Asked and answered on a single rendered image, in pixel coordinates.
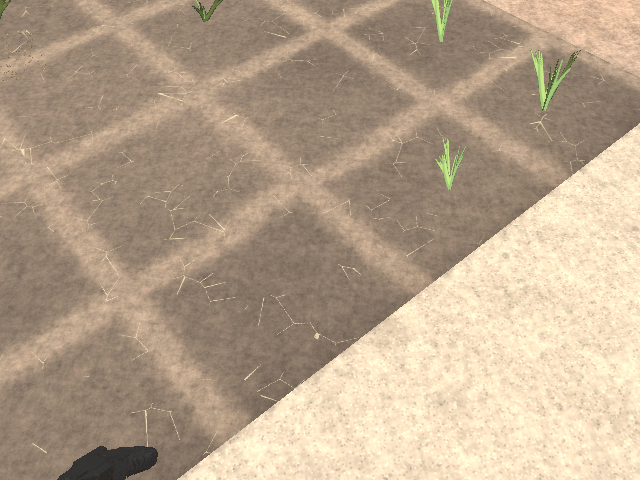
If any left robot hand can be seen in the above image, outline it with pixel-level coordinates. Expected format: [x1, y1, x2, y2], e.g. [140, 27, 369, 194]
[57, 446, 158, 480]

